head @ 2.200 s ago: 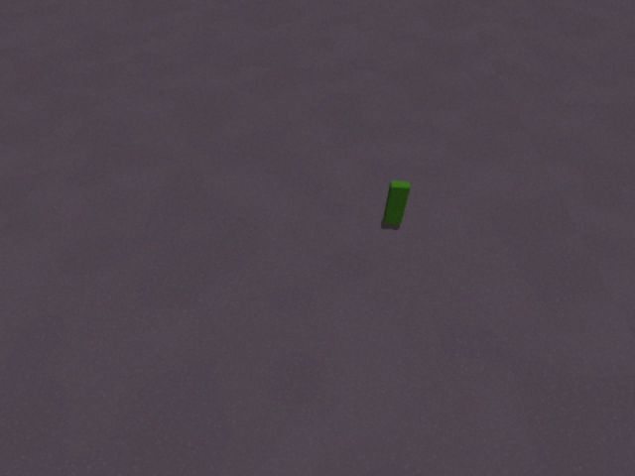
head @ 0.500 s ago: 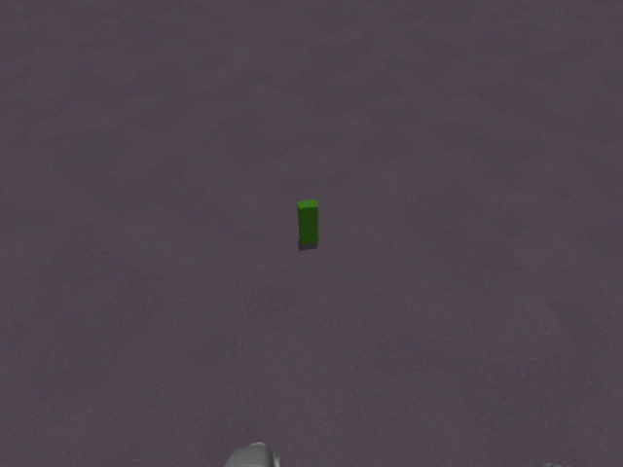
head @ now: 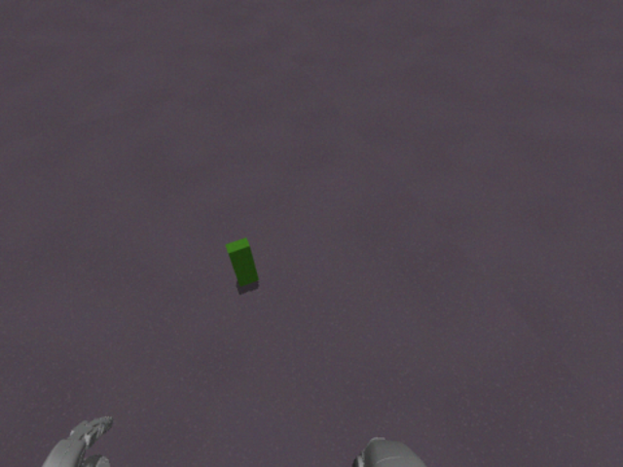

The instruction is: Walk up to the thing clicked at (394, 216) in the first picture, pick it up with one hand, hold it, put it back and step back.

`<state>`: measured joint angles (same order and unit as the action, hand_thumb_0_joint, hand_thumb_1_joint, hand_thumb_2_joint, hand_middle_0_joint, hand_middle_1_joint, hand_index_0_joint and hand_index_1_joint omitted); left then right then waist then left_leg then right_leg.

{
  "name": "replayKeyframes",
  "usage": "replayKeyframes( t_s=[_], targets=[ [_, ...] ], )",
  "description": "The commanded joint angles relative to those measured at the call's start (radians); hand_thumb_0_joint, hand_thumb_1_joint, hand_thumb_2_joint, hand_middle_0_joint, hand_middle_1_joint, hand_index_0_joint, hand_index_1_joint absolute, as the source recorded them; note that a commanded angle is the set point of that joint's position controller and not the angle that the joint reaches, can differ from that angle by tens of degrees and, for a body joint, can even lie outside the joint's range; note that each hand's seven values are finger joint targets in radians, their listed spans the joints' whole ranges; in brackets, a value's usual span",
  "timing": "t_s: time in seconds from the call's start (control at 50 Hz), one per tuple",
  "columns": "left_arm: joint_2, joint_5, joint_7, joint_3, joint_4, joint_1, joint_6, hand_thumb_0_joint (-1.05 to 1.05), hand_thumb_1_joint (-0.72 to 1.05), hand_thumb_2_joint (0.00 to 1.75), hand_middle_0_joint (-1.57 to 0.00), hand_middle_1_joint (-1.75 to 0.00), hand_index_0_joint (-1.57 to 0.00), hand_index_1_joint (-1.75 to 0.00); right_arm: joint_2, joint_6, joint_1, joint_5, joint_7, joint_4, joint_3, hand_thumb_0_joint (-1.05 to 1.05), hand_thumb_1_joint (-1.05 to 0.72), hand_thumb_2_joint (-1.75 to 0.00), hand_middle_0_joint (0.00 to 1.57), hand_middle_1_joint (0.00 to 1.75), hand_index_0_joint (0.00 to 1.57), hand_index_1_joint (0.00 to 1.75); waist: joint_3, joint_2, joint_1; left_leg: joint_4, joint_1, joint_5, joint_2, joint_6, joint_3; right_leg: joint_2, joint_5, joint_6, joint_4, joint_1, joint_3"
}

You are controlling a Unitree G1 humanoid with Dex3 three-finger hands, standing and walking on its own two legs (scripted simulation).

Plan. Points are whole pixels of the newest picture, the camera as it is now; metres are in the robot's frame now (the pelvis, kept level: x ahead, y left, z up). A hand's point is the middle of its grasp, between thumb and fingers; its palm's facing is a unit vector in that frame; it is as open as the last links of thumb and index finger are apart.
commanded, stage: walk up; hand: left
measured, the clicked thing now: (243, 263) +0.85 +0.22 -0.64
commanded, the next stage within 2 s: none
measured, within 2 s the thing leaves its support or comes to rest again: neither
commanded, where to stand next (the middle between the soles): +0.52 +0.04 m, yaw -1 degrees
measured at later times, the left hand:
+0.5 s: hand (97, 434) +0.22 +0.32 -0.14, palm faces -0.07 -0.92 -0.38, open 7.3 cm
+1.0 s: hand (145, 286) +0.44 +0.28 -0.10, palm faces -0.05 -0.90 -0.43, open 7.3 cm
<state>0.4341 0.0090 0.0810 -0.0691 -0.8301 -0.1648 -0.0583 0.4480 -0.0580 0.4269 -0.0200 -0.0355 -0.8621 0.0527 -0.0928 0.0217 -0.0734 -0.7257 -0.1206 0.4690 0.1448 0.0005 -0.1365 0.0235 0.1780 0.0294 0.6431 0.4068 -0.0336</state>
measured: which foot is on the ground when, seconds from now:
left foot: down 0.00-0.00, up 0.02-0.38, down 0.40-0.84, up 0.86-1.00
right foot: down 0.00-0.42, up 0.44-0.80, down 0.82-1.00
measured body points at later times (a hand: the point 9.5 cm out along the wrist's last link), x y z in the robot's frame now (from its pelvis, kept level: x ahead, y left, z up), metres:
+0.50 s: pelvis +0.19 +0.04 +0.00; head +0.20 +0.06 +0.45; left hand +0.22 +0.37 -0.12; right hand +0.27 -0.29 -0.08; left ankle +0.27 +0.15 -0.72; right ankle +0.12 -0.10 -0.66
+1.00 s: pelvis +0.35 +0.01 +0.02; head +0.37 -0.02 +0.46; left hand +0.44 +0.32 -0.07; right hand +0.39 -0.32 -0.12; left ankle +0.37 +0.15 -0.66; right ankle +0.39 -0.11 -0.71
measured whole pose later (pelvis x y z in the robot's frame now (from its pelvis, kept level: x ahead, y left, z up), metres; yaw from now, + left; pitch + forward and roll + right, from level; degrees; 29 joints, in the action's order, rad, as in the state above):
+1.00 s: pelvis +0.35 +0.01 +0.02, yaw -2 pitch -3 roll +0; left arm 0.39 0.00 0.03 -0.04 -0.85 -0.28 -0.10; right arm 0.44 -0.03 0.32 -0.01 -0.05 -0.87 0.04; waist -0.09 0.07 0.00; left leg -1.01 -0.44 0.41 0.04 -0.03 0.00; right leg 0.04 0.25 0.02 0.57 0.27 -0.06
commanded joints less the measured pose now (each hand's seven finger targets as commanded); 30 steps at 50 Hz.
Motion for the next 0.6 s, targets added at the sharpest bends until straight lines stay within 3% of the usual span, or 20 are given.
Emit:
replayKeyframes(
  t_s=[0.0,0.04,0.1,0.12,0.14,0.2,0.28,0.3,0.32,0.36,0.38,0.4,0.42,0.44,0.46,0.48,0.52,0.58],
  targets=[
    [0.35,-0.025,-0.038,-0.099,0.039,-0.2,-0.026,0.0,0.9,0.9,-0.2,-0.3,-0.2,-0.3,0.227,-0.017,-0.071,0.007,0.023,0.109,0.062,0.0,-0.9,-0.9,0.2,0.3,0.2,0.3,0.11,-0.155,0.157,-0.524,-0.538,0.039,-0.053,-0.037,0.174,0.385,0.429,0.266,-0.396,-0.399,0.743],
    [0.286,-0.028,-0.049,-0.08,0.057,-0.122,-0.029,0.0,0.9,0.9,-0.2,-0.3,-0.2,-0.3,0.206,-0.012,-0.048,0.02,0.015,0.071,0.057,0.0,-0.9,-0.9,0.2,0.3,0.2,0.3,0.043,-0.103,0.11,-0.461,-0.518,-0.077,-0.022,-0.045,0.191,0.279,0.242,0.222,-0.36,-0.308,0.496],
    [0.241,-0.022,-0.049,-0.064,0.056,-0.123,-0.045,0.0,0.9,0.9,-0.2,-0.3,-0.2,-0.3,0.183,-0.005,0.01,0.008,-0.001,0.036,0.057,0.0,-0.9,-0.9,0.2,0.3,0.2,0.3,0.034,-0.161,0.076,-0.347,-0.42,-0.163,-0.024,-0.028,0.162,0.189,0.024,0.179,-0.348,-0.198,0.318],
    [0.24,-0.018,-0.048,-0.064,0.062,-0.128,-0.049,0.0,0.9,0.9,-0.2,-0.3,-0.2,-0.3,0.176,-0.004,0.001,0.003,-0.007,0.039,0.059,0.0,-0.9,-0.9,0.2,0.3,0.2,0.3,0.041,-0.169,0.076,-0.307,-0.42,-0.18,-0.025,-0.02,0.149,0.187,0.024,0.193,-0.35,-0.191,0.294],
    [0.241,-0.017,-0.049,-0.066,0.067,-0.121,-0.051,0.0,0.9,0.9,-0.2,-0.3,-0.2,-0.3,0.174,0.0,-0.021,0.002,-0.013,0.046,0.062,0.0,-0.9,-0.9,0.2,0.3,0.2,0.3,0.026,-0.169,0.075,-0.268,-0.413,-0.197,-0.017,-0.009,0.139,0.187,0.09,0.197,-0.37,-0.152,0.268],
    [0.251,-0.004,-0.049,-0.07,0.075,-0.15,-0.054,0.0,0.9,0.9,-0.2,-0.3,-0.2,-0.3,0.167,-0.004,-0.124,-0.008,-0.028,0.078,0.065,0.0,-0.9,-0.9,0.2,0.3,0.2,0.3,-0.004,-0.161,0.107,-0.102,-0.422,-0.204,-0.013,0.003,0.129,0.192,0.24,0.211,-0.393,-0.13,0.269],
    [0.262,-0.005,-0.046,-0.068,0.081,-0.152,-0.055,0.0,0.9,0.9,-0.2,-0.3,-0.2,-0.3,0.151,-0.024,-0.189,-0.007,-0.037,0.099,0.067,0.0,-0.9,-0.9,0.2,0.3,0.2,0.3,0.011,-0.146,0.112,0.065,-0.323,-0.271,-0.025,-0.006,0.123,0.211,0.195,0.196,-0.349,-0.127,0.246],
    [0.269,-0.004,-0.046,-0.065,0.084,-0.141,-0.054,0.0,0.9,0.9,-0.2,-0.3,-0.2,-0.3,0.154,-0.028,-0.187,-0.005,-0.038,0.097,0.071,0.0,-0.9,-0.9,0.2,0.3,0.2,0.3,0.024,-0.14,0.1,0.084,-0.246,-0.283,-0.031,-0.014,0.117,0.223,0.182,0.186,-0.335,-0.083,0.244],
    [0.275,-0.005,-0.047,-0.064,0.084,-0.113,-0.052,0.0,0.9,0.9,-0.2,-0.3,-0.2,-0.3,0.156,-0.031,-0.151,-0.006,-0.036,0.088,0.076,0.0,-0.9,-0.9,0.2,0.3,0.2,0.3,0.035,-0.133,0.07,0.11,-0.168,-0.289,-0.043,-0.02,0.097,0.219,0.171,0.173,-0.301,-0.054,0.225],
    [0.237,0.002,-0.05,-0.045,0.082,-0.123,-0.045,0.0,0.9,0.9,-0.2,-0.3,-0.2,-0.3,0.185,-0.037,-0.046,-0.007,-0.027,0.047,0.092,0.0,-0.9,-0.9,0.2,0.3,0.2,0.3,0.069,-0.048,0.008,0.141,0.055,-0.235,-0.101,-0.035,0.067,0.163,0.126,0.127,-0.132,0.055,0.165],
    [0.188,0.004,-0.049,-0.026,0.08,-0.165,-0.044,0.0,0.9,0.9,-0.2,-0.3,-0.2,-0.3,0.225,-0.045,0.039,-0.009,-0.016,0.028,0.106,0.0,-0.9,-0.9,0.2,0.3,0.2,0.3,0.12,0.098,-0.035,0.251,0.192,-0.103,-0.06,-0.073,0.16,0.087,0.019,0.095,0.139,0.113,0.089],
    [0.097,-0.016,-0.047,-0.004,0.087,-0.224,-0.044,0.0,0.9,0.9,-0.2,-0.3,-0.2,-0.3,0.307,-0.054,0.08,-0.018,-0.008,0.049,0.123,0.0,-0.9,-0.9,0.2,0.3,0.2,0.3,0.171,0.343,-0.025,0.409,0.296,0.044,0.206,-0.16,0.604,-0.05,0.241,0.013,0.43,0.283,0.006],
    [0.205,-0.008,-0.067,-0.031,0.059,-0.204,-0.036,0.0,0.9,0.9,-0.2,-0.3,-0.2,-0.3,0.33,-0.051,0.059,0.011,-0.009,0.067,0.126,0.0,-0.9,-0.9,0.2,0.3,0.2,0.3,0.138,0.197,-0.023,0.489,0.217,0.11,0.316,-0.27,0.818,-0.051,0.359,0.025,0.539,0.33,0.076],
    [0.245,-0.002,-0.073,-0.031,0.047,-0.168,-0.032,0.0,0.9,0.9,-0.2,-0.3,-0.2,-0.3,0.308,-0.045,0.016,0.021,-0.007,0.073,0.121,0.0,-0.9,-0.9,0.2,0.3,0.2,0.3,0.058,0.069,0.005,0.482,0.079,0.082,0.302,-0.276,0.735,-0.004,0.317,0.023,0.579,0.311,0.137],
    [0.238,-0.008,-0.069,-0.03,0.031,-0.198,-0.031,0.0,0.9,0.9,-0.2,-0.3,-0.2,-0.3,0.276,-0.044,-0.041,0.024,-0.003,0.091,0.106,0.0,-0.9,-0.9,0.2,0.3,0.2,0.3,0.037,0.055,0.037,0.476,0.041,0.02,0.254,-0.256,0.606,0.023,0.26,0.022,0.564,0.282,0.143],
    [0.23,-0.012,-0.064,-0.032,0.009,-0.218,-0.029,0.0,0.9,0.9,-0.2,-0.3,-0.2,-0.3,0.243,-0.044,-0.077,0.02,0.001,0.098,0.093,0.0,-0.9,-0.9,0.2,0.3,0.2,0.3,0.025,0.065,0.054,0.466,0.002,-0.04,0.198,-0.225,0.494,0.054,0.218,0.021,0.511,0.252,0.135],
    [0.212,-0.01,-0.05,-0.032,-0.015,-0.254,-0.023,0.0,0.9,0.9,-0.2,-0.3,-0.2,-0.3,0.23,-0.048,-0.089,0.023,0.003,0.096,0.081,0.0,-0.9,-0.9,0.2,0.3,0.2,0.3,0.033,0.134,0.071,0.456,-0.058,-0.18,0.138,-0.205,0.338,0.075,0.173,0.003,0.406,0.169,0.081],
    [0.191,-0.001,-0.033,-0.035,0.004,-0.195,-0.015,0.0,0.9,0.9,-0.2,-0.3,-0.2,-0.3,0.239,-0.043,-0.075,0.012,0.0,0.107,0.08,0.0,-0.9,-0.9,0.2,0.3,0.2,0.3,0.021,0.156,0.05,0.473,-0.093,-0.163,0.127,-0.24,0.299,0.074,0.181,-0.025,0.263,0.129,0.032]
  ],
)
